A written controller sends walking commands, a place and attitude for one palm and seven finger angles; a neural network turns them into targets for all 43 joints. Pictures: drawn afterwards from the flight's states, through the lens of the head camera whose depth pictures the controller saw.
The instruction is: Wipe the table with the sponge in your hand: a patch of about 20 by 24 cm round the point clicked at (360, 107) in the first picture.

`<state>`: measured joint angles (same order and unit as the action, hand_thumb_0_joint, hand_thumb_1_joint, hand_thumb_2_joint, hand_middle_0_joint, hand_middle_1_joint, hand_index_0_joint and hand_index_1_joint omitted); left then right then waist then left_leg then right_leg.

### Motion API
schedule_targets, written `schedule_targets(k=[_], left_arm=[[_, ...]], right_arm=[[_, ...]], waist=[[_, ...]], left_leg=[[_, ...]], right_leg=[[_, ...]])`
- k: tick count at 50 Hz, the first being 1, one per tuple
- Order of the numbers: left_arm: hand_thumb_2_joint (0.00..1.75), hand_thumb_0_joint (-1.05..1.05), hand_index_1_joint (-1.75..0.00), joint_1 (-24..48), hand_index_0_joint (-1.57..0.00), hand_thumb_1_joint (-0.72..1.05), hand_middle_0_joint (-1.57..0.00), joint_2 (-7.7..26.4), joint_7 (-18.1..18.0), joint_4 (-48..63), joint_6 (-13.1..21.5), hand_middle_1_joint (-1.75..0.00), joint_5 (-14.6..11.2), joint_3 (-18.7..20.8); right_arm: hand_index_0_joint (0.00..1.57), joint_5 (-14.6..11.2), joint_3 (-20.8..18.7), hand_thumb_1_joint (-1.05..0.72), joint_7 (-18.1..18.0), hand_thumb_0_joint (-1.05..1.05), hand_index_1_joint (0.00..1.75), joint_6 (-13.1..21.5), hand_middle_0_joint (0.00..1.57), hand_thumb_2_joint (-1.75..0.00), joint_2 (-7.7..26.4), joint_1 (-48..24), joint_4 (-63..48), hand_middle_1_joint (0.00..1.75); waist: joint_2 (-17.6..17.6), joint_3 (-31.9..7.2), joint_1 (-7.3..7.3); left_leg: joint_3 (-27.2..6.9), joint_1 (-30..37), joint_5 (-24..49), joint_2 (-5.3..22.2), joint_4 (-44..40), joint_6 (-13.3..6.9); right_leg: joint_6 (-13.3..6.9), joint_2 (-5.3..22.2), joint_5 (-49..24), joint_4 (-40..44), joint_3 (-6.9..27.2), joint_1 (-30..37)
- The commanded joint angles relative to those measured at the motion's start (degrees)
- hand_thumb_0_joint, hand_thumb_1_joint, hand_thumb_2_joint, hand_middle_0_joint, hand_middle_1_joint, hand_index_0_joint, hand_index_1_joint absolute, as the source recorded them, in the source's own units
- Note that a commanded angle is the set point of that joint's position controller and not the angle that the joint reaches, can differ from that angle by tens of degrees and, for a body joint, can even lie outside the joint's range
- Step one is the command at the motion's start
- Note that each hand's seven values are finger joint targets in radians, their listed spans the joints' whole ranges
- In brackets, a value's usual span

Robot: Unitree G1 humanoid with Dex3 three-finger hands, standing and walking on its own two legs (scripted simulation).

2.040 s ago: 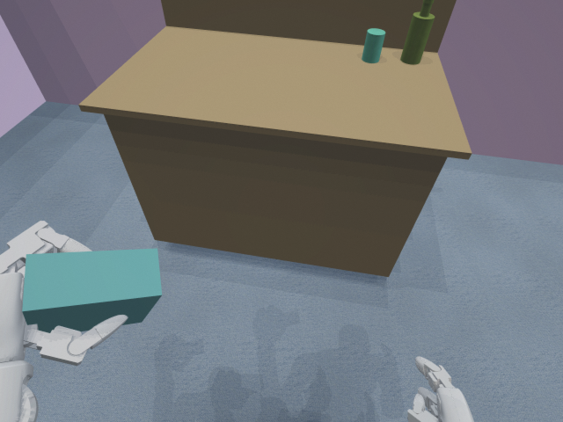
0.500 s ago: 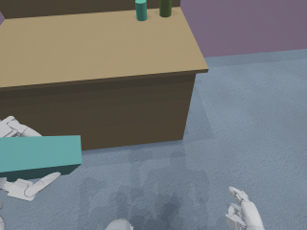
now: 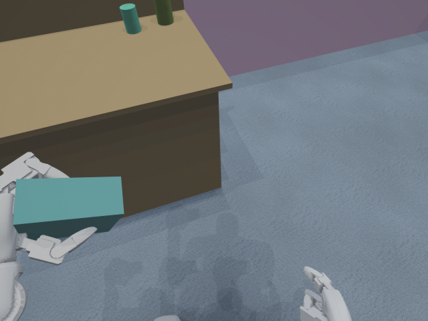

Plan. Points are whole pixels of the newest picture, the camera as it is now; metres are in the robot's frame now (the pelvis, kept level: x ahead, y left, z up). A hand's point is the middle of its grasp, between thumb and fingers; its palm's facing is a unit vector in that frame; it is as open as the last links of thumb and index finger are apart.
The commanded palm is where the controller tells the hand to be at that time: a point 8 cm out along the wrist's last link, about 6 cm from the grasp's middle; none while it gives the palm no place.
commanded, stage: take the last steps up to it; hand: left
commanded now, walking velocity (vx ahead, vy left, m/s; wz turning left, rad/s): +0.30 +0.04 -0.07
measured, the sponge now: (85, 209) +0.24 +0.19 +0.15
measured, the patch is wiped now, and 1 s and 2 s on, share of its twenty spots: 0.00 0.00 0.00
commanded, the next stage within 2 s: come to a stop and stand still in 1.92 s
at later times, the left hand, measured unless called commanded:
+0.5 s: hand (73, 210) +0.23 +0.20 +0.18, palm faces +0.39 -0.80 -0.46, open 9.6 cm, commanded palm +0.18 +0.24 +0.19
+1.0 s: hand (130, 150) +0.32 +0.14 +0.19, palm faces +0.37 -0.80 -0.48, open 9.6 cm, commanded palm +0.27 +0.19 +0.19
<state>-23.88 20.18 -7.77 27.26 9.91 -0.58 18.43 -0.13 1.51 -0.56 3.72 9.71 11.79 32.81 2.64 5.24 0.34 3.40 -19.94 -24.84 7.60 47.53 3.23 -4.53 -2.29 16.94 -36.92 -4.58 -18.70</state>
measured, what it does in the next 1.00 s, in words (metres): walks ahead: left foot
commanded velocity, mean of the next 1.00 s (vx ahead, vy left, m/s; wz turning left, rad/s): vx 0.30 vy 0.09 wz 0.00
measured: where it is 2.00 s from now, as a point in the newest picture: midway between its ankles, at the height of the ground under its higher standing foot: (237, 291)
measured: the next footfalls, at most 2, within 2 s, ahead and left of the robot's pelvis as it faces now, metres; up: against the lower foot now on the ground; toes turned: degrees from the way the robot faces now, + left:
left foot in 0.30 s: +0.05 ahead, +0.12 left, +0.00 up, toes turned +5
left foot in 1.18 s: +0.26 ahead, +0.05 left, +0.00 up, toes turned +6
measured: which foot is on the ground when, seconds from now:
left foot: up 0.00-0.28, down 0.30-0.56, up 0.58-1.00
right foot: down 0.00-1.00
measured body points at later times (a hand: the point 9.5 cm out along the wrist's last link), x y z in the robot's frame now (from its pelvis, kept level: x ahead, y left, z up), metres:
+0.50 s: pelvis +0.02 -0.04 +0.01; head +0.00 -0.06 +0.46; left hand +0.20 +0.24 +0.20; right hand +0.16 -0.27 -0.09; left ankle +0.01 +0.12 -0.72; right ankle +0.03 -0.11 -0.70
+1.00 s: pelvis +0.11 -0.09 +0.02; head +0.13 -0.11 +0.47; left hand +0.30 +0.18 +0.21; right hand +0.26 -0.35 -0.08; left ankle +0.18 +0.06 -0.68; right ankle +0.05 -0.12 -0.72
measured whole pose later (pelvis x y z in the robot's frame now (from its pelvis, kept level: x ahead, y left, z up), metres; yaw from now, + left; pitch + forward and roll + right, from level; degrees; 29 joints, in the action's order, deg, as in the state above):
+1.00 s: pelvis +0.11 -0.09 +0.02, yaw -1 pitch +0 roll +4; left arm -28.2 20.1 -8.8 24.6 15.3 0.0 18.9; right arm 0.0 -3.1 -2.2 3.5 15.2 13.3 34.2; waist -0.4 2.4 -0.3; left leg 6.3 -27.1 -12.6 2.6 41.9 -0.4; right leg -5.9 -0.7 18.1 -23.8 -6.5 -6.5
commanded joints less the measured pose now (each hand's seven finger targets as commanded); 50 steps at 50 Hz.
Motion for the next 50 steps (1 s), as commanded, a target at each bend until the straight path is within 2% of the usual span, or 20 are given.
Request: schedule_targets(k=[1, 4, 8, 12, 13, 14, 16, 18, 22, 25, 26, 27, 28, 29, 30, 31, 33, 35, 42, 50], left_arm=[[1.3, 0.0, -1.6, -6.29, -1.2, 0.1, -1.2, 13.35, -2.56, 15.58, 5.34, -1.6, -1.73, 12.59], [1.3, 0.0, -1.6, -5.77, -1.2, 0.1, -1.2, 12.91, -2.55, 13.36, 6.17, -1.6, -1.23, 12.51], [1.3, 0.0, -1.6, -3.21, -1.2, 0.1, -1.2, 11.16, -2.77, 11.31, 6.29, -1.6, -1.15, 9.88], [1.3, 0.0, -1.6, -0.41, -1.2, 0.1, -1.2, 10.29, -3.02, 9.79, 6.22, -1.6, -0.78, 7.6], [1.3, 0.0, -1.6, 1.29, -1.2, 0.1, -1.2, 9.83, -2.84, 10.87, 6.37, -1.6, -0.63, 6.32], [1.3, 0.0, -1.6, 2.16, -1.2, 0.1, -1.2, 10.18, -2.88, 11.05, 6.77, -1.6, -0.57, 6.58], [1.3, 0.0, -1.6, 4.29, -1.2, 0.1, -1.2, 9.52, -2.94, 12.27, 7.53, -1.6, -0.19, 5.97], [1.3, 0.0, -1.6, 5.14, -1.2, 0.1, -1.2, 12.16, -2.3, 11.12, 7.19, -1.6, 0.58, 7.38], [1.3, 0.0, -1.6, 2.46, -1.2, 0.1, -1.2, 9.53, -2.11, 10.7, 6.59, -1.6, 0.35, 6.27], [1.3, 0.0, -1.6, 4.26, -1.2, 0.1, -1.2, 9.87, -2.26, 9.28, 6.26, -1.6, 0.25, 6.92], [1.3, 0.0, -1.6, 5.34, -1.2, 0.1, -1.2, 9.16, -2.27, 8.95, 6.23, -1.6, 0.48, 6.21], [1.3, 0.0, -1.6, 5.88, -1.2, 0.1, -1.2, 10.71, -2.38, 7.79, 6.22, -1.6, 0.71, 7.26], [1.3, 0.0, -1.6, 5.52, -1.2, 0.1, -1.2, 11.8, -2.36, 5.91, 5.57, -1.6, 0.36, 8.0], [1.3, 0.0, -1.6, 8.96, -1.2, 0.1, -1.2, 11.04, -1.78, 7.71, 6.28, -1.6, -0.32, 6.74], [1.3, 0.0, -1.6, 6.8, -1.2, 0.1, -1.2, 12.72, -1.5, 7.57, 7.27, -1.6, -0.61, 9.09], [1.3, 0.0, -1.6, 4.76, -1.2, 0.1, -1.2, 12.26, -1.14, 8.37, 8.01, -1.6, -0.47, 9.15], [1.3, 0.0, -1.6, 4.49, -1.2, 0.1, -1.2, 12.02, -0.76, 9.46, 9.01, -1.6, -0.16, 9.57], [1.3, 0.0, -1.6, 1.12, -1.2, 0.1, -1.2, 11.74, -1.11, 7.36, 9.27, -1.6, -0.3, 10.25], [1.3, 0.0, -1.6, -2.12, -1.2, 0.1, -1.2, 10.57, -2.23, 8.2, 9.31, -1.6, -0.77, 9.79], [1.3, 0.0, -1.6, 1.61, -1.2, 0.1, -1.2, 11.04, -3.03, 9.63, 8.99, -1.6, -0.65, 8.35]], right_arm=[[0.2, 0.11, -2.45, -0.9, -1.37, 0.0, 0.3, 1.61, 0.2, -0.9, 6.06, -5.01, -7.86, 0.3], [0.2, 0.19, -2.4, -0.9, -2.22, 0.0, 0.3, 0.63, 0.2, -0.9, 6.26, -5.44, -7.6, 0.3], [0.2, 0.22, -3.22, -0.9, -3.27, 0.0, 0.3, 1.47, 0.2, -0.9, 7.2, -4.74, -7.63, 0.3], [0.2, 0.56, -3.48, -0.9, -3.74, 0.0, 0.3, 2.45, 0.2, -0.9, 7.85, -2.33, -6.98, 0.3], [0.2, 0.29, -3.81, -0.9, -3.98, 0.0, 0.3, 2.76, 0.2, -0.9, 8.41, -2.31, -7.32, 0.3], [0.2, 0.46, -3.91, -0.9, -4.19, 0.0, 0.3, 3.03, 0.2, -0.9, 8.85, -1.74, -7.4, 0.3], [0.2, 0.16, -4.08, -0.9, -4.03, 0.0, 0.3, 3.59, 0.2, -0.9, 9.93, -1.87, -7.08, 0.3], [0.2, 0.14, -3.79, -0.9, -4.07, 0.0, 0.3, 4.39, 0.2, -0.9, 8.34, -2.63, -6.25, 0.3], [0.2, 0.42, -4.11, -0.9, -3.88, 0.0, 0.3, 5.79, 0.2, -0.9, 9.06, -2.29, -4.8, 0.3], [0.2, 0.44, -3.91, -0.9, -3.94, 0.0, 0.3, 6.16, 0.2, -0.9, 9.06, -2.54, -4.31, 0.3], [0.2, 0.21, -4.02, -0.9, -3.87, 0.0, 0.3, 5.96, 0.2, -0.9, 8.84, -2.97, -4.42, 0.3], [0.2, 0.05, -4.12, -0.9, -3.72, 0.0, 0.3, 5.56, 0.2, -0.9, 7.77, -3.27, -4.5, 0.3], [0.2, -0.15, -4.08, -0.9, -3.31, 0.0, 0.3, 5.64, 0.2, -0.9, 7.21, -4.44, -5.54, 0.3], [0.2, 0.02, -5.45, -0.9, -2.66, 0.0, 0.3, 5.72, 0.2, -0.9, 9.5, -5.29, -5.22, 0.3], [0.2, 0.16, -4.44, -0.9, -2.59, 0.0, 0.3, 5.47, 0.2, -0.9, 7.75, -4.64, -4.18, 0.3], [0.2, 0.35, -3.85, -0.9, -2.43, 0.0, 0.3, 4.62, 0.2, -0.9, 7.19, -4.37, -3.37, 0.3], [0.2, 0.24, -3.57, -0.9, -2.41, 0.0, 0.3, 3.36, 0.2, -0.9, 6.69, -5.13, -3.56, 0.3], [0.2, 0.54, -3.7, -0.9, -2.6, 0.0, 0.3, 2.81, 0.2, -0.9, 6.77, -5.07, -3.9, 0.3], [0.2, 0.15, -4.5, -0.9, -1.76, 0.0, 0.3, 2.83, 0.2, -0.9, 7.27, -3.77, -6.61, 0.3], [0.2, -0.15, -4.92, -0.9, -1.69, 0.0, 0.3, 2.81, 0.2, -0.9, 8.07, -3.74, -7.57, 0.3]], waist=[[-6.29, -14.04, -0.3], [-8.86, -14.23, 0.26], [-8.36, -12.4, -0.3], [-6.31, -11.52, 0.28], [-3.32, -10.66, 0.53], [-0.65, -9.69, 0.79], [12.4, -7.05, 0.69], [12.64, -2.51, 0.58], [10.38, -2.46, 0.0], [8.21, -5.82, -0.41], [4.75, -7.2, -0.72], [-7.09, -8.26, -0.96], [-21.64, -8.41, -1.47], [-17.83, -5.83, -1.15], [-10.07, -4.49, -0.46], [-5.19, -5.53, -0.25], [-5.56, -8.27, 0.06], [-6.61, -9.5, 0.06], [-8.48, -12.02, -1.31], [-7.57, -8.63, -1.81]], left_leg=[[-5.22, -14.11, -0.5, -3.26, 17.89, -0.98], [-2.09, -8.66, 1.32, -3.33, 6.57, -1.5], [0.67, -3.82, 0.38, -4.1, -6.46, -3.31], [2.95, 6.42, 3.76, -6.08, -19.39, -4.56], [2.14, 10.22, 3.33, -5.21, -23.2, -5.22], [-2.11, 12.31, -0.43, -2.6, -27.73, -7.23], [-22.38, 17.34, -5.01, 10.4, -33.78, -13.79], [-26.95, 7.71, -15.31, 14.48, -38.04, -17.69], [-12.42, 4.27, -1.0, 9.02, -33.54, -14.21], [-5.35, 2.43, 3.97, 6.26, -24.17, -10.6], [-2.46, -0.78, 3.49, 3.64, -17.01, -8.8], [2.19, -9.23, 1.92, -1.29, -1.39, -6.71], [2.56, -21.0, -6.5, -7.27, 14.76, -4.27], [-5.3, -20.25, -3.07, -5.4, 20.9, -3.49], [-6.36, -20.47, 1.55, -3.62, 23.59, -2.95], [-5.88, -19.55, 4.78, -2.97, 24.01, -2.26], [-4.43, -17.67, 7.98, -2.49, 20.99, -1.79], [-2.9, -17.12, 10.66, -2.77, 15.99, -1.8], [1.87, -16.1, 13.28, -3.86, -1.7, -3.06], [3.0, -14.84, 10.96, -4.36, -7.16, -4.12]], right_leg=[[-6.99, 18.86, -16.27, 17.35, 25.37, 14.96], [-5.65, 15.94, -9.69, 19.36, 17.89, 10.89], [-6.76, 17.07, 8.65, 23.57, 21.08, 8.16], [-4.22, 14.3, 17.17, 22.11, 19.95, 4.64], [-2.95, 12.91, 17.04, 19.56, 18.52, 2.22], [-1.1, 9.94, 17.07, 14.68, 17.08, 0.04], [2.91, 1.09, 12.34, -3.38, 6.04, -12.05], [4.04, 2.73, 11.05, -19.24, 4.97, -14.64], [4.83, 4.29, 7.84, -10.19, 0.17, -7.38], [5.18, 2.1, 5.18, 4.73, -4.28, 5.56], [4.26, 2.71, 2.8, 10.42, -2.51, 12.05], [-0.02, 10.79, 5.73, 16.27, 12.73, 17.99], [-6.15, 23.41, 5.14, 22.43, 36.48, 20.91], [-5.95, 25.37, 9.4, 26.59, 41.4, 14.39], [-7.6, 24.98, 5.33, 25.09, 37.56, 13.06], [-6.99, 22.71, -2.96, 22.86, 29.07, 13.22], [-4.85, 19.76, -14.02, 20.64, 18.25, 13.7], [-3.9, 18.29, -20.85, 20.16, 13.74, 15.12], [-0.41, 17.78, -30.95, 18.29, 12.05, 23.41], [-2.33, 19.51, -33.24, 17.71, 13.16, 23.44]])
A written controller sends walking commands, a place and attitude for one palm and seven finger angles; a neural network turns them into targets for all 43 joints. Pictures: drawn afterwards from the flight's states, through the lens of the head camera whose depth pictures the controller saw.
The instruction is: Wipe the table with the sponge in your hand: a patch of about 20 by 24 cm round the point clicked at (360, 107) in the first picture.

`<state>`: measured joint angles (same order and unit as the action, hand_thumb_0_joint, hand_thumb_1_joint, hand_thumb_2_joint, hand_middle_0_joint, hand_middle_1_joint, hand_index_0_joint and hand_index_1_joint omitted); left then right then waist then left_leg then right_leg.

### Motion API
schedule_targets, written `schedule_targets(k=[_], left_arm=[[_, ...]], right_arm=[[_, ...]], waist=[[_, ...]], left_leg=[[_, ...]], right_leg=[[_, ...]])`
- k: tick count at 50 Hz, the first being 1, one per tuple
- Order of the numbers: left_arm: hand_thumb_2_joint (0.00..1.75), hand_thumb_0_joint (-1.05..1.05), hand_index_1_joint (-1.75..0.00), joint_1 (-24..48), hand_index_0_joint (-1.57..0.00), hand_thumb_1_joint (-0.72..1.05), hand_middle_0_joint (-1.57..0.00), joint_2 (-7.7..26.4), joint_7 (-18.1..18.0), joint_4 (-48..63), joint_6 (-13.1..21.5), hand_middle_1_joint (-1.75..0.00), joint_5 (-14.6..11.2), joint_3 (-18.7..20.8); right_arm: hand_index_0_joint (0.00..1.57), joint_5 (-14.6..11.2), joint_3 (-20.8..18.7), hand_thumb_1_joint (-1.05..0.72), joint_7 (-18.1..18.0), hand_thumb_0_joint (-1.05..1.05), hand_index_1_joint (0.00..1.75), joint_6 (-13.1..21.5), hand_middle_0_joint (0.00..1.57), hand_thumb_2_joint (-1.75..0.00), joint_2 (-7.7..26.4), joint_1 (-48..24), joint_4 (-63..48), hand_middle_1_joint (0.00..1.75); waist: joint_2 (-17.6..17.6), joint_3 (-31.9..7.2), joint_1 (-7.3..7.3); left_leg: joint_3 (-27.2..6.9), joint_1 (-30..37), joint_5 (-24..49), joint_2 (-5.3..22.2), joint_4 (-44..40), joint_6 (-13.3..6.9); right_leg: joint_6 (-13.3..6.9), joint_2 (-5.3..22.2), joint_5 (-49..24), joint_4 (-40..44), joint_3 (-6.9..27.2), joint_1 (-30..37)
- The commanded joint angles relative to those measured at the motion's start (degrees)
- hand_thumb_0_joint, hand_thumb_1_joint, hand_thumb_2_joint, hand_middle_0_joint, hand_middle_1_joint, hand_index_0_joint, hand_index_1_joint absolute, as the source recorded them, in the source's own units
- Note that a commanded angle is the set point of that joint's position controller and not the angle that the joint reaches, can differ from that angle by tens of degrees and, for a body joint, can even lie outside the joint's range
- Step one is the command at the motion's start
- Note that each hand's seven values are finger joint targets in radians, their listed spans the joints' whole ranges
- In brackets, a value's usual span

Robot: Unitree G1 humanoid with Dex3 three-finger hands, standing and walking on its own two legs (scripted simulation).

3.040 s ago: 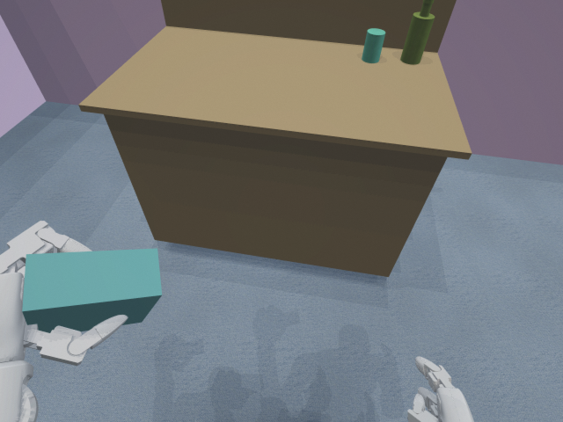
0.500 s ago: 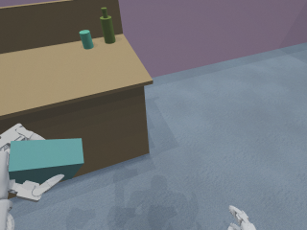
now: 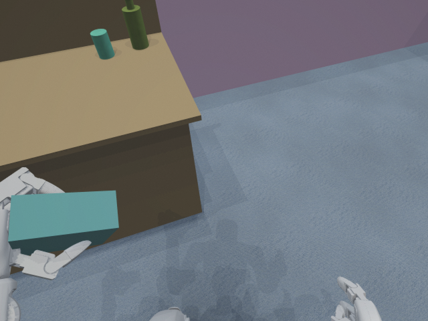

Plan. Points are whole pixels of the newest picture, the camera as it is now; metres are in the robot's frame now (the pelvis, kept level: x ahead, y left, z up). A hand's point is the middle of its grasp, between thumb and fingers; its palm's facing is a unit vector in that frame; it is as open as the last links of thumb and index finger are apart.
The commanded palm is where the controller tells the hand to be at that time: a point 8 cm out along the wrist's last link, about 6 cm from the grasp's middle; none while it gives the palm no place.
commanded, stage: take the last steps up to it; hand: left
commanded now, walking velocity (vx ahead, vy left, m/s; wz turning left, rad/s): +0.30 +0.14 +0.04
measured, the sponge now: (79, 222) +0.22 +0.20 +0.15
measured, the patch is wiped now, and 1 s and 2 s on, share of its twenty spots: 0.00 0.00 0.00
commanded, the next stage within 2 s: come to a stop and stand still in 0.92 s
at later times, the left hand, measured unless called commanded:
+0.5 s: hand (71, 149) +0.34 +0.25 +0.17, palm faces +0.38 -0.78 -0.49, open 9.6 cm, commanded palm +0.30 +0.30 +0.17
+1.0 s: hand (82, 109) +0.45 +0.28 +0.16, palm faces +0.42 -0.82 -0.40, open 9.6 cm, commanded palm +0.39 +0.32 +0.17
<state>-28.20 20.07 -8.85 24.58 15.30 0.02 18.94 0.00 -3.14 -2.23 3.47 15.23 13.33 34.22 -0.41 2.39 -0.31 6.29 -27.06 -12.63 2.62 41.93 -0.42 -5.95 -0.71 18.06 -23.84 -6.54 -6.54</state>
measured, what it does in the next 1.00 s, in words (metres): walks ahead: left foot, then right foot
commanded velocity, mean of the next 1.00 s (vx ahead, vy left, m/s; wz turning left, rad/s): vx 0.23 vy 0.11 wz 0.02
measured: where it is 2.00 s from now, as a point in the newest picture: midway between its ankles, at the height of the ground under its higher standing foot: outside the picture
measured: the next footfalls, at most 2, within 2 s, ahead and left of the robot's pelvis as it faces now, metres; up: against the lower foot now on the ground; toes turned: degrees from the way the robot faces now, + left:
left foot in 0.18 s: +0.15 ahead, +0.14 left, +0.00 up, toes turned +7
right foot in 0.54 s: +0.23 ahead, -0.10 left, +0.00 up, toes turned -10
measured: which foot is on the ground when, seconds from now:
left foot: up 0.00-0.16, down 0.18-0.54, up 0.56-0.82, down 0.84-1.00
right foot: down 0.00-0.20, up 0.22-0.52, down 0.54-0.86, up 0.88-1.00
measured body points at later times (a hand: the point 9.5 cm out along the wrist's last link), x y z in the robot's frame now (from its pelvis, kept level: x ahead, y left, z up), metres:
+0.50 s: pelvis +0.13 +0.02 -0.01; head +0.15 +0.00 +0.44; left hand +0.31 +0.29 +0.20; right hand +0.26 -0.19 -0.12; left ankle +0.12 +0.13 -0.74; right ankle +0.18 -0.10 -0.73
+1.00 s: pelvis +0.23 +0.04 -0.01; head +0.24 +0.05 +0.44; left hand +0.42 +0.32 +0.18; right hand +0.40 -0.20 -0.09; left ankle +0.24 +0.16 -0.74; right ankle +0.20 -0.07 -0.70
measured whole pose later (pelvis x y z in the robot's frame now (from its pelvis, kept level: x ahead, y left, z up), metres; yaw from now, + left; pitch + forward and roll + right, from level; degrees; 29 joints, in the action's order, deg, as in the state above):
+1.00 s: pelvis +0.23 +0.04 -0.01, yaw -1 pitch +0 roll +0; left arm -24.9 21.1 -9.3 27.2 12.9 -0.3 21.4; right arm -0.2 -1.1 -2.8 5.4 10.1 11.3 33.7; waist -1.2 1.7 0.2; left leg 6.8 -15.8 -15.7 3.9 32.2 -0.1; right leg 1.4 3.0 28.8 -52.2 -5.8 -21.6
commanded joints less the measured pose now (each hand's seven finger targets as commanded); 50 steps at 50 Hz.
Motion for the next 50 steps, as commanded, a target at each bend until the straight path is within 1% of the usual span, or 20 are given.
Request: schedule_targets(k=[1, 5, 7, 8, 9, 10, 11, 18, 24, 25, 26, 27, 28, 29, 31, 34, 40, 41, 44, 50], left_arm=[[1.3, 0.0, -1.6, 6.76, -1.2, 0.1, -1.2, 11.14, -1.97, 13.36, 3.64, -1.6, -1.23, 7.53], [1.3, 0.0, -1.6, 8.22, -1.2, 0.1, -1.2, 11.8, -2.31, 14.16, 3.72, -1.6, -1.29, 8.03], [1.3, 0.0, -1.6, 9.36, -1.2, 0.1, -1.2, 11.81, -2.38, 14.2, 3.83, -1.6, -1.46, 7.87], [1.3, 0.0, -1.6, 9.9, -1.2, 0.1, -1.2, 11.42, -2.11, 14.9, 4.0, -1.6, -1.91, 7.11], [1.3, 0.0, -1.6, 10.46, -1.2, 0.1, -1.2, 11.52, -1.94, 16.36, 4.32, -1.6, -2.35, 7.77], [1.3, 0.0, -1.6, 9.01, -1.2, 0.1, -1.2, 11.95, -1.59, 13.79, 4.09, -1.6, -2.35, 8.04], [1.3, 0.0, -1.6, 8.7, -1.2, 0.1, -1.2, 14.78, -1.06, 13.95, 3.25, -1.6, -2.46, 9.43], [1.3, 0.0, -1.6, 1.53, -1.2, 0.1, -1.2, 11.1, -0.11, 19.62, 3.61, -1.6, -2.01, 10.56], [1.3, 0.0, -1.6, 8.3, -1.2, 0.1, -1.2, 8.46, -0.17, 11.27, 2.56, -1.6, -0.99, 6.85], [1.3, 0.0, -1.6, 8.89, -1.2, 0.1, -1.2, 9.0, -0.27, 10.16, 2.35, -1.6, -0.69, 7.09], [1.3, 0.0, -1.6, 10.32, -1.2, 0.1, -1.2, 10.22, -0.39, 10.21, 2.39, -1.6, -0.05, 7.23], [1.3, 0.0, -1.6, 10.9, -1.2, 0.1, -1.2, 12.46, -0.73, 10.38, 2.26, -1.6, -0.06, 8.72], [1.3, 0.0, -1.6, 13.38, -1.2, 0.1, -1.2, 11.92, -0.48, 10.97, 2.22, -1.6, -0.89, 8.71], [1.3, 0.0, -1.6, 12.78, -1.2, 0.1, -1.2, 13.53, -0.49, 12.75, 2.55, -1.6, -1.06, 9.74], [1.3, 0.0, -1.6, 9.64, -1.2, 0.1, -1.2, 12.77, -0.37, 16.26, 3.51, -1.6, -0.46, 9.78], [1.3, 0.0, -1.6, 5.32, -1.2, 0.1, -1.2, 13.0, -1.24, 19.76, 4.29, -1.6, -0.26, 11.2], [1.3, 0.0, -1.6, 2.75, -1.2, 0.1, -1.2, 10.61, -2.74, 19.56, 2.99, -1.6, -1.29, 10.31], [1.3, 0.0, -1.6, 4.2, -1.2, 0.1, -1.2, 10.56, -2.7, 19.04, 3.12, -1.6, -1.48, 9.97], [1.3, 0.0, -1.6, 5.04, -1.2, 0.1, -1.2, 10.22, -1.51, 14.7, 3.24, -1.6, -1.01, 8.36], [1.3, 0.0, -1.6, 3.57, -1.2, 0.1, -1.2, 8.48, -0.82, 19.58, 1.16, -1.6, -1.43, 5.3]], right_arm=[[0.2, -0.24, -0.27, -0.9, 0.06, 0.0, 0.3, 3.06, 0.2, -0.9, 2.56, -5.26, -9.12, 0.3], [0.2, -0.12, 0.17, -0.9, -0.31, 0.0, 0.3, 3.15, 0.2, -0.9, 1.94, -5.16, -9.14, 0.3], [0.2, -0.16, 0.12, -0.9, -0.76, 0.0, 0.3, 3.12, 0.2, -0.9, 1.91, -3.59, -8.75, 0.3], [0.2, -0.43, -0.31, -0.9, -0.86, 0.0, 0.3, 3.19, 0.2, -0.9, 3.03, -3.07, -8.95, 0.3], [0.2, -0.51, -0.41, -0.9, -0.36, 0.0, 0.3, 3.43, 0.2, -0.9, 3.25, -3.31, -9.16, 0.3], [0.2, -0.52, -0.05, -0.9, 0.06, 0.0, 0.3, 3.76, 0.2, -0.9, 2.25, -2.72, -9.23, 0.3], [0.2, 0.21, 0.18, -0.9, -0.11, 0.0, 0.3, 3.95, 0.2, -0.9, 2.76, -5.51, -9.0, 0.3], [0.2, -0.48, -0.2, -0.9, -0.24, 0.0, 0.3, 6.64, 0.2, -0.9, 2.67, -4.94, -6.08, 0.3], [0.2, -0.8, -0.03, -0.9, -1.98, 0.0, 0.3, 7.36, 0.2, -0.9, 2.87, -4.19, -4.69, 0.3], [0.2, -0.78, 0.04, -0.9, -2.11, 0.0, 0.3, 6.97, 0.2, -0.9, 2.75, -4.52, -4.54, 0.3], [0.2, -0.73, 0.01, -0.9, -2.04, 0.0, 0.3, 6.47, 0.2, -0.9, 1.79, -4.15, -4.57, 0.3], [0.2, -0.48, 0.34, -0.9, -1.8, 0.0, 0.3, 6.31, 0.2, -0.9, 1.09, -5.67, -5.54, 0.3], [0.2, -0.06, -0.39, -0.9, -1.3, 0.0, 0.3, 6.56, 0.2, -0.9, 2.59, -5.88, -5.4, 0.3], [0.2, -0.13, -0.51, -0.9, -0.91, 0.0, 0.3, 6.34, 0.2, -0.9, 2.65, -6.05, -4.91, 0.3], [0.2, -0.04, 0.42, -0.9, -0.37, 0.0, 0.3, 4.91, 0.2, -0.9, 1.84, -6.6, -4.31, 0.3], [0.2, 0.2, 0.58, -0.9, -0.7, 0.0, 0.3, 4.0, 0.2, -0.9, 0.86, -7.21, -6.06, 0.3], [0.2, 0.3, -0.53, -0.9, -1.53, 0.0, 0.3, 3.54, 0.2, -0.9, 1.34, -4.95, -8.22, 0.3], [0.2, -0.06, -0.87, -0.9, -1.89, 0.0, 0.3, 3.47, 0.2, -0.9, 2.25, -4.28, -8.34, 0.3], [0.2, -0.1, -0.61, -0.9, -1.8, 0.0, 0.3, 3.74, 0.2, -0.9, 3.04, -4.3, -8.43, 0.3], [0.2, -0.54, 0.12, -0.9, -0.56, 0.0, 0.3, 5.11, 0.2, -0.9, 3.09, -4.58, -7.41, 0.3]], waist=[[-4.36, -5.68, -1.2], [-4.06, -6.31, -0.82], [-2.07, -9.9, 1.17], [4.01, -12.27, 2.5], [13.83, -16.09, 1.98], [12.24, -14.72, 1.43], [8.98, -10.57, 1.09], [12.26, -7.34, -0.24], [8.33, -6.2, 0.15], [5.74, -7.02, -0.26], [-4.48, -8.36, -0.2], [-17.32, -8.36, -0.37], [-16.51, -8.9, -0.7], [-15.12, -6.92, -0.48], [-6.79, -6.44, 0.02], [-6.48, -9.15, 0.29], [-2.29, -10.05, 0.54], [2.98, -9.77, 0.97], [19.38, -6.85, 1.02], [14.81, -8.41, 0.69]], left_leg=[[0.42, -7.15, -1.73, 0.51, -2.73, -0.5], [3.7, 2.53, -1.14, -1.95, -9.73, -1.35], [5.34, 17.9, 6.26, -3.91, -16.78, -2.97], [-2.71, 29.56, 12.15, 1.71, -17.8, -6.32], [-20.3, 39.87, 25.19, 14.21, -15.78, -14.43], [-32.34, 36.19, 23.41, 19.72, -20.25, -18.13], [-34.06, 28.47, 14.08, 21.43, -23.75, -18.93], [-8.23, 11.11, 7.13, 11.96, -25.28, -10.68], [-4.58, 9.34, -0.63, 9.59, -16.51, -6.52], [-3.41, 7.31, -1.82, 8.3, -10.28, -5.49], [-0.25, 1.91, -5.11, 3.82, 3.3, -3.66], [0.94, -10.67, -17.12, -2.58, 17.77, -0.9], [-5.59, -10.72, -18.25, -1.33, 26.12, 0.07], [-8.05, -11.88, -16.13, 0.24, 30.22, 0.62], [-8.07, -9.67, -11.23, 2.65, 28.9, 1.36], [-4.35, 1.08, -9.48, 3.09, 10.52, 0.97], [2.99, 16.0, 1.7, -1.17, -16.21, 0.89], [0.26, 18.47, 2.3, 1.4, -18.48, -0.27], [-26.74, 21.46, 12.8, 20.3, -25.14, -12.23], [-9.08, 20.08, 21.36, 12.38, -18.79, -8.14]], right_leg=[[-1.26, 18.24, -35.34, 4.18, 15.11, 11.49], [-1.2, 17.01, -41.12, -1.43, 12.6, 8.11], [2.73, 13.56, -43.6, -13.37, 8.29, 1.28], [5.19, 10.14, -35.21, -24.39, 5.2, -8.5], [7.51, 3.46, -3.68, -39.51, 2.62, -21.78], [6.55, 0.24, 17.74, -49.13, 6.2, -27.2], [6.14, 3.27, 17.96, -52.39, 8.84, -29.95], [7.83, 6.55, 2.91, -31.89, 0.48, -19.4], [8.45, 2.52, -0.86, -10.23, -5.33, -5.56], [7.46, 3.8, -2.55, -4.97, -3.09, -0.97], [3.79, 11.56, -3.3, 0.67, 9.91, 3.76], [-2.89, 24.68, -11.61, 5.48, 32.75, 9.47], [-5.13, 27.89, -6.33, 8.16, 37.77, 6.62], [-6.34, 28.34, -3.77, 8.33, 37.4, 4.51], [-4.79, 24.74, -12.27, 5.99, 22.43, 1.13], [-2.08, 20.34, -25.5, 2.71, 9.59, -2.39], [1.59, 14.64, -11.69, -4.62, 7.01, -3.42], [3.06, 12.24, -8.7, -9.83, 5.6, -5.79], [7.01, 3.26, 19.6, -35.88, 1.95, -24.68], [7.34, 2.48, 6.85, -20.14, -1.35, -16.14]])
